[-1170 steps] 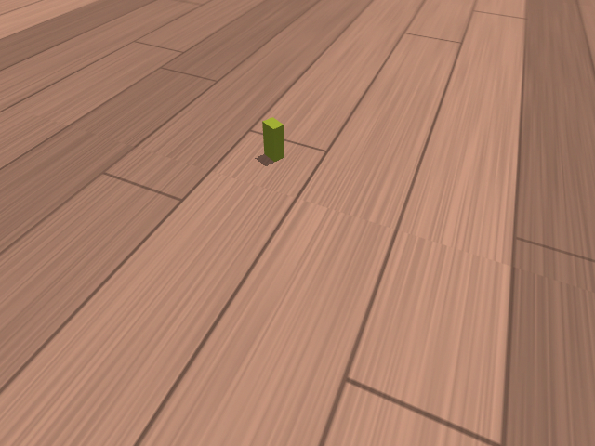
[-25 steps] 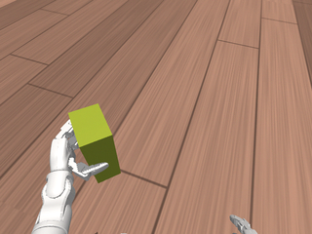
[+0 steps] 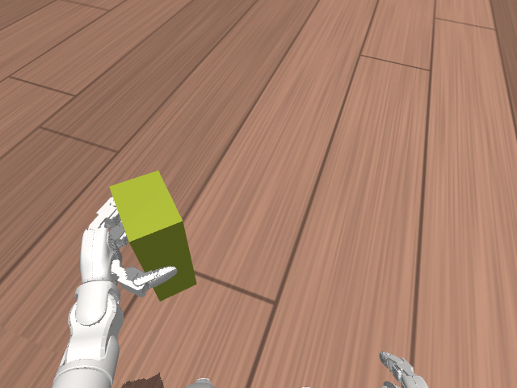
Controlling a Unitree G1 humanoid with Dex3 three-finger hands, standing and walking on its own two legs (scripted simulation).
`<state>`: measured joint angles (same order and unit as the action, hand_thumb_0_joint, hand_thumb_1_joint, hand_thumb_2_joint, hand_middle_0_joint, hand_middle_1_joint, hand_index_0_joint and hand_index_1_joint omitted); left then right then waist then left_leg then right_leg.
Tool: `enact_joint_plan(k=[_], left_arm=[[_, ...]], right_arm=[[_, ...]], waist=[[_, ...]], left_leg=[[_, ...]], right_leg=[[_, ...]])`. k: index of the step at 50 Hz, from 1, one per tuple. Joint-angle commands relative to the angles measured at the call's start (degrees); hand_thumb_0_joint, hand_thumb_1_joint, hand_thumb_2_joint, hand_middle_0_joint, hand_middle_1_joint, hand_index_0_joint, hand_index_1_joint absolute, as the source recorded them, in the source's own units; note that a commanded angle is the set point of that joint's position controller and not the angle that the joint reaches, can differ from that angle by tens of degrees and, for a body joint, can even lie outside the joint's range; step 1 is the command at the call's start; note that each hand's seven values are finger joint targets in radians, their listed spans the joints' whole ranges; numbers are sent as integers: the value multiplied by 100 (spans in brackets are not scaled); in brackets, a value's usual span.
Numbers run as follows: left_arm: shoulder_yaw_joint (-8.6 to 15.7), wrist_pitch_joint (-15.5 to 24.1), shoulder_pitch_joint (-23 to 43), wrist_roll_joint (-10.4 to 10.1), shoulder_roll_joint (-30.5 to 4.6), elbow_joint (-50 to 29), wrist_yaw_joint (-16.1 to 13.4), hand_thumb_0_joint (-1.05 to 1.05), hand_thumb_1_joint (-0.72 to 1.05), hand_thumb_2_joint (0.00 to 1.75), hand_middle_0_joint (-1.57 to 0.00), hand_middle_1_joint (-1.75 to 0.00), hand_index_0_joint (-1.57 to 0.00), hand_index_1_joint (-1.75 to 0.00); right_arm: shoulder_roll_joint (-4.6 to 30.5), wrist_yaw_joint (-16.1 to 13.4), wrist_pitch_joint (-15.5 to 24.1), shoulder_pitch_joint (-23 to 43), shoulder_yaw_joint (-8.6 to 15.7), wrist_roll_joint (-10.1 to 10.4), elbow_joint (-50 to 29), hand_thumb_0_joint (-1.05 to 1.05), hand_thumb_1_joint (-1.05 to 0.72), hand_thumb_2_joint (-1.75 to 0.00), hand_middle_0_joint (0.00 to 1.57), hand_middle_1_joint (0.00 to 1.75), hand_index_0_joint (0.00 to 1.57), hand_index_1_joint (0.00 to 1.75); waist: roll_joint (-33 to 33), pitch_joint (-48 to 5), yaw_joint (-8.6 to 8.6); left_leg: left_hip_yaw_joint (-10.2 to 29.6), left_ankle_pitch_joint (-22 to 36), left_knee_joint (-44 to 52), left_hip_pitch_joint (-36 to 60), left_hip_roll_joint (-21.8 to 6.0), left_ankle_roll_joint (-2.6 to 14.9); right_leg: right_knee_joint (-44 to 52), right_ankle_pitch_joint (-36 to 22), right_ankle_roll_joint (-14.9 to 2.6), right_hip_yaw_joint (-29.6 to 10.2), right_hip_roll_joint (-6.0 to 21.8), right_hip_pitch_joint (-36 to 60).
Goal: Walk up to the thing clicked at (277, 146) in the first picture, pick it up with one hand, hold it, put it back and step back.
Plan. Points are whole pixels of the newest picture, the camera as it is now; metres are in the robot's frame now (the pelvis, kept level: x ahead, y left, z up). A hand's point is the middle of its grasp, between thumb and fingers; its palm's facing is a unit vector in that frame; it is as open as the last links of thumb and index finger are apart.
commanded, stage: crouch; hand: left
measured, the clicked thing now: (159, 242) +0.35 +0.16 +0.02
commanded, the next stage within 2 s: lower in 1.62 s
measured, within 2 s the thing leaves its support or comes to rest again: neither
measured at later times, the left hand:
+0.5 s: hand (163, 279) +0.38 +0.20 -0.20, palm faces +0.23 -0.97 -0.04, open 12.4 cm
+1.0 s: hand (172, 297) +0.41 +0.22 -0.40, palm faces +0.23 -0.97 -0.06, open 12.4 cm
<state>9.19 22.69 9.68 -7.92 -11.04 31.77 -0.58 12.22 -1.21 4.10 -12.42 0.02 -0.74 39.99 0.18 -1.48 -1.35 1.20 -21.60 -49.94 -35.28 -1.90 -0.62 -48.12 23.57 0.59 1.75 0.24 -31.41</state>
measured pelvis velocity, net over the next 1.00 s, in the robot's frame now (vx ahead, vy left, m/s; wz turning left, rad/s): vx -0.08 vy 0.00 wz -0.11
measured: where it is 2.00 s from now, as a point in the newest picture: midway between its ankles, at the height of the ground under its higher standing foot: outside the picture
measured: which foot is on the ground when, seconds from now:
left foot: down 0.00-1.00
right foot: down 0.00-1.00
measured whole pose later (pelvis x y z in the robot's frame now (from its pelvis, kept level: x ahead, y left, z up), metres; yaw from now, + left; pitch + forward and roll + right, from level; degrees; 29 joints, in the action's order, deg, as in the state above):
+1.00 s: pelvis -0.08 +0.00 -0.34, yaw -7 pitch +32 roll -6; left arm 29.5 42.8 40.2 -2.8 -28.7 67.5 2.9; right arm 14.1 4.8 0.4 -6.4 -3.6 -7.7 43.3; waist -1.8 -5.9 -9.5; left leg 7.0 -36.6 -126.5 -122.0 -2.8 -1.2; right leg -124.5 39.7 0.6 4.2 -1.9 -116.7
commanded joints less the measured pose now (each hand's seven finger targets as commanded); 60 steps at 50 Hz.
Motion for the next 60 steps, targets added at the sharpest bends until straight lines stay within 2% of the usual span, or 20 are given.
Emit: enact_joint_plan(k=[1, 5, 8, 10, 12, 15, 16, 17, 19, 22, 25, 28, 32, 38, 41, 45, 46, 51, 53, 60], left_arm=[[332, 875, 2171, -130, -591, -1006, 39, 0, -10, 120, -120, -139, -122, -139], [638, 1300, 2282, 18, -925, -464, 31, 0, -9, 120, -121, -140, -123, -139], [659, 1738, 2632, -53, -830, -264, 74, 0, -8, 121, -122, -142, -125, -141], [934, 2039, 2800, -89, -1079, -72, 43, 0, -11, 121, -120, -140, -122, -140], [829, 2307, 2866, -124, -976, 208, 92, 0, -13, 119, -119, -139, -121, -139], [930, 2637, 3377, -56, -1299, 233, 118, 0, -15, 116, -114, -133, -115, -134], [890, 2690, 3362, -29, -1372, 187, 133, 0, -16, 114, -114, -132, -115, -133], [894, 2721, 3451, -8, -1417, 283, 163, 0, -15, 114, -113, -130, -114, -131], [1124, 2765, 3553, -43, -1642, 334, 167, 0, -14, 116, -114, -131, -114, -133], [1222, 2728, 3613, -131, -1539, 475, 144, 0, -19, 119, -115, -132, -115, -135], [1464, 2704, 3744, -124, -1747, 579, 125, 0, -18, 122, -116, -134, -116, -137], [1558, 2703, 4085, -38, -1945, 864, 153, 0, -16, 124, -116, -136, -116, -139], [1632, 2769, 4701, 134, -2213, 1413, 246, 0, -14, 124, -116, -137, -117, -139], [2168, 2920, 5090, 247, -2984, 1605, 259, 0, -12, 128, -119, -142, -120, -143], [2279, 2889, 5218, 269, -3145, 1734, 282, 0, -13, 129, -117, -142, -119, -143], [2065, 2818, 5790, 378, -3200, 1711, 354, 0, -15, 125, -117, -139, -118, -141], [2194, 2800, 5717, 348, -3300, 1726, 362, 0, -18, 123, -115, -137, -116, -139], [2108, 2731, 5833, 380, -3325, 1983, 441, 0, -13, 120, -116, -137, -118, -137], [2305, 2677, 5699, 380, -3630, 2166, 450, 0, -13, 121, -118, -140, -121, -140], [2676, 2687, 5555, 277, -3873, 2176, 482, 0, -10, 124, -120, -141, -123, -141]], right_arm=[[821, -6, 213, 47, 355, -6, -543, 0, -88, -90, 20, 30, 20, 30], [829, 103, 174, 7, 391, -86, -505, 0, -88, -90, 20, 30, 20, 30], [850, 203, 191, 12, 383, -137, -522, 0, -88, -90, 20, 30, 20, 30], [899, 247, 184, -3, 375, -171, -530, 0, -89, -90, 20, 30, 20, 30], [906, 285, 216, 73, 347, -206, -544, 0, -90, -91, 20, 30, 20, 30], [999, 323, 213, 11, 324, -271, -490, 0, -90, -91, 20, 30, 20, 30], [1078, 331, 198, 61, 368, -282, -504, 0, -90, -91, 20, 30, 20, 30], [1116, 341, 178, 25, 370, -304, -475, 0, -90, -91, 20, 30, 20, 30], [1196, 361, 130, -53, 381, -338, -416, 0, -91, -91, 20, 30, 20, 30], [1147, 421, 43, -96, 329, -350, -407, 0, -92, -92, 20, 30, 20, 30], [1241, 479, -23, -144, 357, -378, -334, 0, -93, -92, 20, 30, 20, 30], [1233, 490, -79, -234, 337, -412, -208, 0, -93, -92, 20, 30, 20, 30], [1225, 529, -112, -158, 287, -490, -62, 0, -93, -92, 20, 30, 20, 30], [1253, 568, -190, -41, 138, -590, -114, 0, -92, -91, 20, 30, 20, 30], [1355, 558, -225, -63, 103, -612, -81, 0, -92, -92, 20, 30, 20, 30], [1371, 521, -254, -90, 45, -658, -7, 0, -93, -92, 20, 30, 20, 30], [1410, 511, -261, -94, 36, -648, -14, 0, -93, -92, 20, 30, 20, 30], [1557, 485, -302, -24, -49, -689, 29, 0, -92, -91, 20, 30, 20, 30], [1639, 485, -336, -103, -106, -697, 17, 0, -91, -91, 20, 30, 20, 30], [1749, 510, -438, -69, -292, -794, -10, 0, -91, -91, 20, 30, 20, 30]], waist=[[-19, -1548, -148], [107, -1796, -113], [417, -2373, -193], [407, -2711, -189], [451, -2903, -263], [742, -3547, -311], [846, -3713, -220], [891, -3908, -279], [973, -4288, -244], [955, -4460, -203], [830, -4844, -222], [616, -4910, -418], [634, -4610, -581], [1055, -4715, -378], [1488, -4855, -438], [1534, -4724, -746], [1474, -4723, -710], [1613, -4159, -845], [1472, -4259, -851], [1465, -4081, -821]], left_leg=[[1, 685, 343, 597, 107, 127], [-2, 530, -214, -27, 145, 135], [112, 446, -783, -300, 106, 98], [160, 284, -1304, -863, 117, 110], [183, 98, -1790, -1326, 113, 121], [275, 220, -2446, -1801, 88, 111], [266, 245, -2608, -1839, 94, 106], [285, 421, -2808, -1852, 69, 108], [290, 874, -3229, -2051, 58, 117], [279, 850, -3571, -2542, 81, 116], [323, 1004, -4025, -2798, 53, 141], [307, 798, -4511, -3455, 36, 188], [300, 46, -5008, -4322, 20, 176], [159, -780, -5497, -5112, 43, 116], [229, -717, -5628, -4812, 0, 61], [175, -1010, -6032, -5348, 0, 89], [197, -1026, -6082, -5409, -3, 94], [365, -1606, -6249, -5743, -20, 50], [342, -1377, -6498, -5942, -3, 78], [365, -1088, -6939, -6302, -8, 89]], right_leg=[[367, -1119, -119, 23, -55, -201], [-145, -933, -150, -24, -48, -786], [-851, -676, -202, 59, -97, -1630], [-1350, -474, -221, 75, -115, -2151], [-1817, -304, -228, 75, -149, -2700], [-2523, -278, -262, 88, -156, -3466], [-2697, -260, -274, 67, -175, -3639], [-2889, -348, -274, 81, -195, -3855], [-3250, -644, -257, 44, -197, -4062], [-3561, -676, -261, 12, -224, -4277], [-3971, -788, -248, 77, -259, -4586], [-4274, -780, -204, 32, -250, -4720], [-4745, -142, -229, 62, -265, -5466], [-5322, 728, -269, 56, -302, -5953], [-5754, 679, -316, 267, -328, -6442], [-5995, 784, -293, 285, -325, -6638], [-6058, 808, -294, 321, -338, -6710], [-6475, 1169, -292, 527, -319, -7320], [-6577, 985, -275, 543, -333, -7173], [-6908, 770, -253, 624, -377, -7239]])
